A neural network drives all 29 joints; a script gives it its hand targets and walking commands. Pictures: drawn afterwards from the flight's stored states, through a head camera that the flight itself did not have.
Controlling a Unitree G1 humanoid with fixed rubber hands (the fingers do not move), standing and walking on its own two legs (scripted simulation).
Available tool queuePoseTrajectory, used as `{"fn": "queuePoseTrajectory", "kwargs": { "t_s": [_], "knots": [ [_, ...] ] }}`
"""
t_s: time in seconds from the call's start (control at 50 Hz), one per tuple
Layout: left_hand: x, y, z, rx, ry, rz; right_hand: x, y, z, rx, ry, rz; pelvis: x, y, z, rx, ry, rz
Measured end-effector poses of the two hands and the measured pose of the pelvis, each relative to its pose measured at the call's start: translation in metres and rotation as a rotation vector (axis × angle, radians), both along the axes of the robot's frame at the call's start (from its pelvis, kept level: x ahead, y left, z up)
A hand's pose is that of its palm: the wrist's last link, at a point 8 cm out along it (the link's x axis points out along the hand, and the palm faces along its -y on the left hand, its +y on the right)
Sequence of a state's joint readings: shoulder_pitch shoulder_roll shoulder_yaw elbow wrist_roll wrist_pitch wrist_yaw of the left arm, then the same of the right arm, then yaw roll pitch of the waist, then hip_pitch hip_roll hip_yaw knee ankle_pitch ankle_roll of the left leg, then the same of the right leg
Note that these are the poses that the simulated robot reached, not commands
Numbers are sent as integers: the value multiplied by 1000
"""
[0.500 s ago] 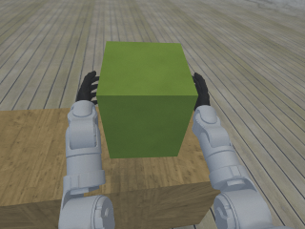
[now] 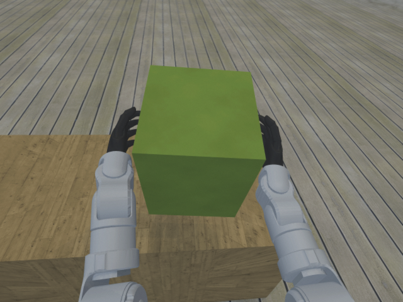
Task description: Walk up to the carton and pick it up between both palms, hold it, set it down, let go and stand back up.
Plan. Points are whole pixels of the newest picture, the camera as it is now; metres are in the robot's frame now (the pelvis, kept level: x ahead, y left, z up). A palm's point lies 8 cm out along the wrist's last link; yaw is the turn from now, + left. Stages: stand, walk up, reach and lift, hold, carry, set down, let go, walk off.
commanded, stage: set down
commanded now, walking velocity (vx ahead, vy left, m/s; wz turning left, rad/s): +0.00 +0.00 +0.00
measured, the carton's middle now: (196, 148) +0.39 +0.01 +0.12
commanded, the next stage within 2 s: none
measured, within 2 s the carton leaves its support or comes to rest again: neither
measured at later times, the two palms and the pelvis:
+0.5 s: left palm (126, 163) +0.36 +0.15 +0.11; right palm (267, 167) +0.34 -0.14 +0.12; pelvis -0.01 +0.01 +0.00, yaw -1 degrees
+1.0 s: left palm (133, 171) +0.38 +0.14 +0.06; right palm (261, 168) +0.38 -0.15 +0.08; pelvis +0.01 +0.01 +0.00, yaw -2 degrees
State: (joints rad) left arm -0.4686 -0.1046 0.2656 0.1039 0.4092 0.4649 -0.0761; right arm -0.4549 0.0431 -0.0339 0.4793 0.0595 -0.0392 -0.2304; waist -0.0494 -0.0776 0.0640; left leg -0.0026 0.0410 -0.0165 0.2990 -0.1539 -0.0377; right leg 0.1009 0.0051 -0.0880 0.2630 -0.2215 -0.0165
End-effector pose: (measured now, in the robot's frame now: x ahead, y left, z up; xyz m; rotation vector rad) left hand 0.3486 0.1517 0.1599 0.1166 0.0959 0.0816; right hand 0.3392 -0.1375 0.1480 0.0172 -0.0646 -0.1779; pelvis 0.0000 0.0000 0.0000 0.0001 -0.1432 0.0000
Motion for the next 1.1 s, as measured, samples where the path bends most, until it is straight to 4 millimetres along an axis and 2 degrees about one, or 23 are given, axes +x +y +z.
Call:
{"fn": "queuePoseTrajectory", "kwargs": {
  "t_s": [0.1,0.36,0.54,0.88,1.1],
  "knots": [
    [-2,1,-14,-14,20,3,-2,1,-10,-15,16,2,1,-2,0,1,9,2],
    [1,6,-43,-56,64,-7,0,5,-22,-68,54,-2,-6,2,1,-2,21,1],
    [12,-4,-50,-36,72,-38,2,-4,-34,-50,60,-35,-5,13,2,-4,56,-22],
    [27,-2,-84,-66,119,6,31,-2,-58,-61,101,11,8,15,2,-3,138,-40],
    [33,-12,-120,-74,186,4,39,-12,-88,-65,170,12,13,7,3,-1,191,-41]
  ]
}}
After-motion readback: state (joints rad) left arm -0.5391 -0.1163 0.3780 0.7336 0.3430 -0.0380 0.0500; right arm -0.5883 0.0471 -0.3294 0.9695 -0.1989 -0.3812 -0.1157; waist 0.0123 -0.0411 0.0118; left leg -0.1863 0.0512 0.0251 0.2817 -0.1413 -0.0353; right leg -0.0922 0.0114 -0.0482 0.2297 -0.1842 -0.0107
